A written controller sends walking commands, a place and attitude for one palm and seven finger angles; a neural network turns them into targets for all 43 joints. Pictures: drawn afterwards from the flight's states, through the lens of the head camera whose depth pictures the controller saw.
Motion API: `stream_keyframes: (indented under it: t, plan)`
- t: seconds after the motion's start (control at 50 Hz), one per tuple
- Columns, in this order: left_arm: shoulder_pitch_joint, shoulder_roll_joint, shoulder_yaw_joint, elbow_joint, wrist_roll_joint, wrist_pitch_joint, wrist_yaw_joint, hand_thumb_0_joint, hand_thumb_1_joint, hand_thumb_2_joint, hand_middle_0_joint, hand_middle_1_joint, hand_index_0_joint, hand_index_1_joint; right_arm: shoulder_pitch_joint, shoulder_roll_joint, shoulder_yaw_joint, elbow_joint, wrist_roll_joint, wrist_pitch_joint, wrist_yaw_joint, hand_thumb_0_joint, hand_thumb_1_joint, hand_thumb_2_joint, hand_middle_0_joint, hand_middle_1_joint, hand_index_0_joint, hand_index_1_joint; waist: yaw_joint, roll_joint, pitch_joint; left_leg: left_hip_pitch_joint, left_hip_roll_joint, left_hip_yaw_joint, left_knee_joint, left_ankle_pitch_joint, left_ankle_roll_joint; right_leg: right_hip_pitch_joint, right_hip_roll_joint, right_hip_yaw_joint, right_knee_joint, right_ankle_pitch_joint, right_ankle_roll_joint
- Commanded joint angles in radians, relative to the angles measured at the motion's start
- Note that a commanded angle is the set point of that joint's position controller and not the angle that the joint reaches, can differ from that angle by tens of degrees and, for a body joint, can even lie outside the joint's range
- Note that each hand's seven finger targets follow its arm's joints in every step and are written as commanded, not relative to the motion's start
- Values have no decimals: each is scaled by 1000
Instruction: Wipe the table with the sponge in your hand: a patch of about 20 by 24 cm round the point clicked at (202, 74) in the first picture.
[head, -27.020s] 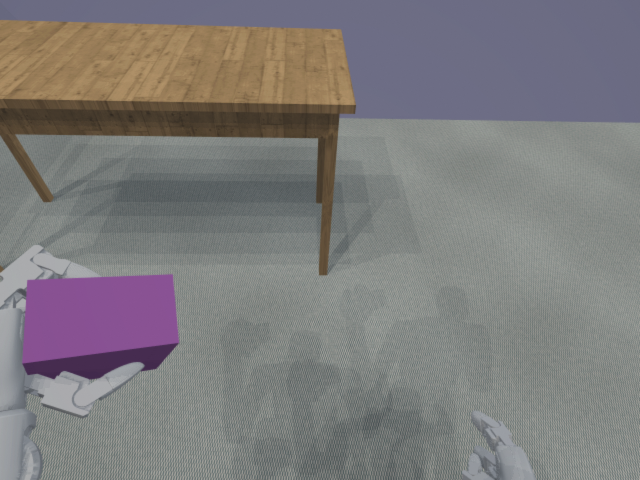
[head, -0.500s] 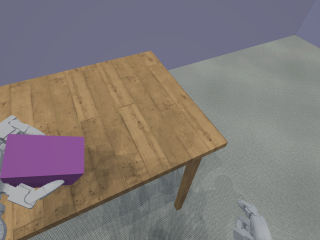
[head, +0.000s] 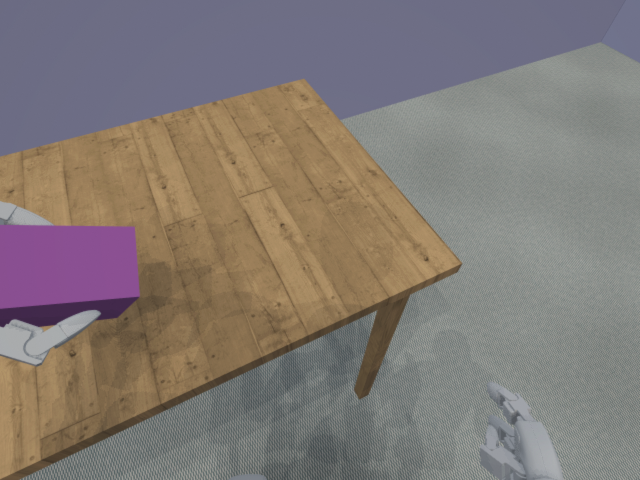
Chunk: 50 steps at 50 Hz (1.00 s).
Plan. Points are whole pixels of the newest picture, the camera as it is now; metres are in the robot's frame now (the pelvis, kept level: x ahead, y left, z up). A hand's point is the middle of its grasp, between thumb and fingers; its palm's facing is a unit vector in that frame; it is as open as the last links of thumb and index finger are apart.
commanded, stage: come to a stop and stand still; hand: left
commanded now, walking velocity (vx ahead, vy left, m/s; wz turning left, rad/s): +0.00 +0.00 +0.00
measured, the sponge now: (81, 279) +0.26 +0.25 +0.16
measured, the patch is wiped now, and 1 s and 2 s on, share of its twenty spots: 0.00 0.00 0.00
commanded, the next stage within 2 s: look again from close up in 0.92 s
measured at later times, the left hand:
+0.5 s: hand out of the picture +0.21 +0.31 +0.16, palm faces +0.36 -0.87 -0.34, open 10.4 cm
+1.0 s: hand out of the picture +0.21 +0.32 +0.16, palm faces +0.34 -0.85 -0.39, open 10.4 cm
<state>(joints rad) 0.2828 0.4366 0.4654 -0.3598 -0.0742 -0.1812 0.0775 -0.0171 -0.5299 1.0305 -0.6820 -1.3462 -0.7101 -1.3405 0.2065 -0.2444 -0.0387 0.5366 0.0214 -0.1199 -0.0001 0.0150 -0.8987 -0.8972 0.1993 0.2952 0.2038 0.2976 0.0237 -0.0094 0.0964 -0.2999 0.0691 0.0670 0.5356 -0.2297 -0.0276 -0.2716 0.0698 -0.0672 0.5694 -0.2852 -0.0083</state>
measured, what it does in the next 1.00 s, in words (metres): shifts its weight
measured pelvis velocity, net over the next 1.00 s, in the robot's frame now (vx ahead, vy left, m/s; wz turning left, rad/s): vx -0.01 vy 0.08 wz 0.01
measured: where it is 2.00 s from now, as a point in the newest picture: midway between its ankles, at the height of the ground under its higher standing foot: outside the picture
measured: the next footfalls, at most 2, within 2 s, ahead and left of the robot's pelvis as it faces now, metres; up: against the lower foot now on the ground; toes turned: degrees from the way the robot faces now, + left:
none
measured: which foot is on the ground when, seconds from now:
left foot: down 0.00-1.00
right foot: down 0.00-1.00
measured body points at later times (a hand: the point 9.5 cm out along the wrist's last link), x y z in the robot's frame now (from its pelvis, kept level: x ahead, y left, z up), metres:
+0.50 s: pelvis -0.02 +0.07 +0.01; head -0.01 +0.10 +0.46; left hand +0.18 +0.36 +0.18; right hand +0.16 -0.13 -0.06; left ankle +0.01 +0.13 -0.73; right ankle +0.00 -0.05 -0.73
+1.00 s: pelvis -0.01 +0.08 +0.01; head +0.02 +0.10 +0.46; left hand +0.19 +0.37 +0.18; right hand +0.18 -0.14 -0.06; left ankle +0.01 +0.13 -0.73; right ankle +0.00 -0.05 -0.73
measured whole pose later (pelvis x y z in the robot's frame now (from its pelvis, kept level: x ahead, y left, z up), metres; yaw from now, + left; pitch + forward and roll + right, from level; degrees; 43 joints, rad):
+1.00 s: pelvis -0.01 +0.08 +0.01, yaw +1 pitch -1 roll -2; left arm 0.44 0.38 0.34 -0.46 -0.03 -0.22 0.09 -0.02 -0.53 1.03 -0.68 -1.34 -0.71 -1.34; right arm 0.19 -0.19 0.02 0.57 0.00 -0.13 -0.02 0.02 -0.90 -0.90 0.20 0.30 0.20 0.30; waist 0.02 -0.03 0.07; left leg -0.21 -0.07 0.00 0.43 -0.21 0.08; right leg -0.18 0.00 -0.04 0.38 -0.19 0.01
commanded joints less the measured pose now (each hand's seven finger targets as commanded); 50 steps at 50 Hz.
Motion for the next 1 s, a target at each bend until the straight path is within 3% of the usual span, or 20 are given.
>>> stream_keyframes:
  t: [0.0,0.04,0.06,0.1,0.12,0.16,0.2,0.26,0.34,0.4,0.46,0.48,0.56,0.66,0.76,0.78,0.86,0.88,0.96,0.98]
  plan:
    - [156,108,-4,-355,9,-73,9,0,100,1300,-1200,-1600,-1200,-1600,-68,-85,-30,-165,8,-62,13,0,-900,-900,200,300,200,300,23,-56,-269,13,23,-52,41,188,74,169,-139,120,-110,296,69]
    - [151,181,80,-370,-1,-81,29,0,100,1300,-1200,-1600,-1200,-1600,-80,-71,-23,-159,0,-60,-9,0,-900,-900,200,300,200,300,11,-207,-217,-8,-65,-37,130,-31,47,88,-225,242,-248,237,12]
    - [146,257,156,-384,-3,-90,52,0,100,1300,-1200,-1600,-1200,-1600,-89,-69,-16,-141,2,-52,-20,0,-900,-900,200,300,200,300,11,-185,-211,-30,-76,-49,170,-81,41,61,-275,314,-284,177,-22]
    - [120,204,132,-388,-16,-101,59,0,100,1300,-1200,-1600,-1200,-1600,-88,-58,-9,-144,-5,-56,-36,0,-900,-900,200,300,200,300,6,-121,-179,-63,-74,-90,209,-100,40,48,-315,364,-310,107,-80]
    - [90,179,110,-384,-19,-100,63,0,100,1300,-1200,-1600,-1200,-1600,-80,-53,0,-130,-8,-58,-41,0,-900,-900,200,300,200,300,-5,-71,-172,-27,-66,-101,146,-84,41,24,-313,349,-303,46,-108]
    - [29,167,79,-385,-6,-104,74,0,100,1300,-1200,-1600,-1200,-1600,-95,-58,7,-99,-14,-68,-52,0,-900,-900,200,300,200,300,-14,48,-154,132,-57,-105,-67,-6,50,-52,-235,266,-262,-54,-82]
    - [-15,134,42,-327,1,-113,68,0,100,1300,-1200,-1600,-1200,-1600,-82,-79,4,-89,-22,-82,-57,0,-900,-900,200,300,200,300,-3,127,-155,136,8,-184,-180,11,81,-11,-125,168,-192,-76,-28]
    - [-46,76,-38,-313,30,-108,50,0,100,1300,-1200,-1600,-1200,-1600,-97,-71,12,-85,-18,-99,-44,0,-900,-900,200,300,200,300,1,248,-174,59,75,-249,-233,70,106,107,-98,99,-86,71,-4]
    - [-14,40,-83,-262,49,-92,36,0,100,1300,-1200,-1600,-1200,-1600,-66,-88,2,-92,-18,-96,-22,0,-900,-900,200,300,200,300,2,71,-150,-35,63,-243,-247,-38,92,181,-102,98,-147,69,-4]
    - [33,53,-62,-240,50,-93,35,0,100,1300,-1200,-1600,-1200,-1600,-76,-89,7,-96,-17,-86,-19,0,-900,-900,200,300,200,300,0,45,-130,-70,46,-247,-290,-157,75,181,-88,95,-168,31,-5]
    - [27,127,20,-289,52,-107,41,0,100,1300,-1200,-1600,-1200,-1600,-100,-82,11,-102,-18,-82,-26,0,-900,-900,200,300,200,300,0,89,-138,-73,43,-249,-316,-188,67,200,-83,89,-170,43,-1]
    - [21,102,2,-283,47,-113,37,0,100,1300,-1200,-1600,-1200,-1600,-88,-76,16,-104,-23,-78,-29,0,-900,-900,200,300,200,300,-1,84,-139,-101,42,-262,-324,-198,68,224,-83,83,-170,47,-1]
    - [-7,133,25,-361,46,-131,39,0,100,1300,-1200,-1600,-1200,-1600,-95,-70,15,-111,-20,-96,-32,0,-900,-900,200,300,200,300,-3,141,-184,-7,23,-224,-268,-28,45,223,-91,81,-176,129,-8]
    - [25,86,-28,-363,43,-132,37,0,100,1300,-1200,-1600,-1200,-1600,-79,-77,7,-97,-18,-107,-26,0,-900,-900,200,300,200,300,-4,156,-230,125,17,-205,-209,245,1,183,-93,69,-167,205,-14]
    - [93,87,-16,-304,37,-112,39,0,100,1300,-1200,-1600,-1200,-1600,-75,-87,-2,-91,-15,-84,-23,0,-900,-900,200,300,200,300,-4,90,-241,169,26,-201,-177,430,-28,171,-96,59,-171,241,-12]
    - [104,64,-37,-284,30,-110,34,0,100,1300,-1200,-1600,-1200,-1600,-64,-89,0,-90,-20,-74,-22,0,-900,-900,200,300,200,300,-5,78,-236,148,27,-203,-181,420,-26,178,-96,51,-177,231,-10]
    - [99,114,13,-324,27,-108,40,0,100,1300,-1200,-1600,-1200,-1600,-92,-85,0,-103,-11,-63,-28,0,-900,-900,200,300,200,300,-4,85,-228,115,18,-195,-189,334,-16,201,-104,67,-184,241,-14]
    - [97,88,-14,-326,20,-111,35,0,100,1300,-1200,-1600,-1200,-1600,-84,-85,3,-105,-16,-58,-30,0,-900,-900,200,300,200,300,-5,77,-226,103,18,-200,-197,320,-16,207,-103,57,-185,231,-13]
    - [88,125,14,-372,24,-113,42,0,100,1300,-1200,-1600,-1200,-1600,-102,-83,4,-109,-10,-66,-35,0,-900,-900,200,300,200,300,-3,131,-228,96,12,-197,-202,247,-3,212,-109,76,-185,221,-14]
    - [95,98,-11,-357,18,-115,39,0,100,1300,-1200,-1600,-1200,-1600,-92,-80,8,-110,-15,-63,-35,0,-900,-900,200,300,200,300,-3,123,-222,81,17,-203,-211,215,3,215,-111,69,-193,204,-13]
